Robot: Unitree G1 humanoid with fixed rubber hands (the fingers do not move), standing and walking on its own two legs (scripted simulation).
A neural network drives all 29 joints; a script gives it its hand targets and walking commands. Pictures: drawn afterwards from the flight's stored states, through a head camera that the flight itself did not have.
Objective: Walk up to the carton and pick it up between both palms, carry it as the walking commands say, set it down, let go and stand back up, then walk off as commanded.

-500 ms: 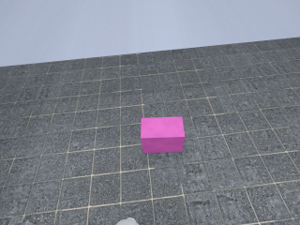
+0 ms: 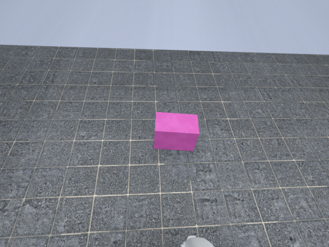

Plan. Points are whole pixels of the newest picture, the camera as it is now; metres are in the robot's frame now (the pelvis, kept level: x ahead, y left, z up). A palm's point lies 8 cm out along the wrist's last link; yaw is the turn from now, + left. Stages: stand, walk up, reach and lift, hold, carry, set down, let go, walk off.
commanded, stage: walk off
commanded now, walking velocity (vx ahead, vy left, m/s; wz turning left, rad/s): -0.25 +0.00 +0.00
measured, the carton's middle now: (175, 132) +0.92 -0.08 -0.67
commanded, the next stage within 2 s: none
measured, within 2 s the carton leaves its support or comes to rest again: neither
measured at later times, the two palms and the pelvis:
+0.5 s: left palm out of the picture -0.09 +0.24 -0.10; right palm out of the picture -0.12 -0.31 -0.14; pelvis -0.15 -0.03 +0.00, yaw -1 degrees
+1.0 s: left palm out of the picture -0.27 +0.28 -0.14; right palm out of the picture -0.23 -0.26 -0.10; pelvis -0.30 +0.01 +0.00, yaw +0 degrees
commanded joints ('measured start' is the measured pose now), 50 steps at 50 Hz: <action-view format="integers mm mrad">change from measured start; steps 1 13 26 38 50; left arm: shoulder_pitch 58 70 -99 27 85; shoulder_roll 88 39 90 142 89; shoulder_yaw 30 10 -9 2 28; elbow -22 -41 -133 -53 -20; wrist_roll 4 -23 0 14 14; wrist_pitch -7 -1 -38 -40 -14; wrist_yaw -7 14 13 5 -6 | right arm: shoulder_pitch -168 -14 54 66 -125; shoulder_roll -168 -192 -141 -87 -145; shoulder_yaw -20 -21 -50 -27 -7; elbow -111 -40 -1 -25 -127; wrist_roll -2 0 0 39 14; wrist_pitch -14 -16 8 17 -18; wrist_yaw -11 -7 9 -6 -9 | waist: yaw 60 -46 -36 27 20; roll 204 270 -109 -176 194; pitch -6 -103 -35 -119 -35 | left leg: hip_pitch -167 98 -323 -115 -65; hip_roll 225 262 -117 -28 218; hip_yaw -136 -244 -128 -5 -119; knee -200 -165 886 183 -174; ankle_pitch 330 416 -131 -216 381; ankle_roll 83 152 -76 -74 107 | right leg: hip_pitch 24 150 206 386 -31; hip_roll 40 -39 -283 -337 45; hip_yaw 67 -75 17 165 40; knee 381 -181 -626 -608 438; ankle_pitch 2 -89 497 630 25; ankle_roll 6 58 -135 -185 49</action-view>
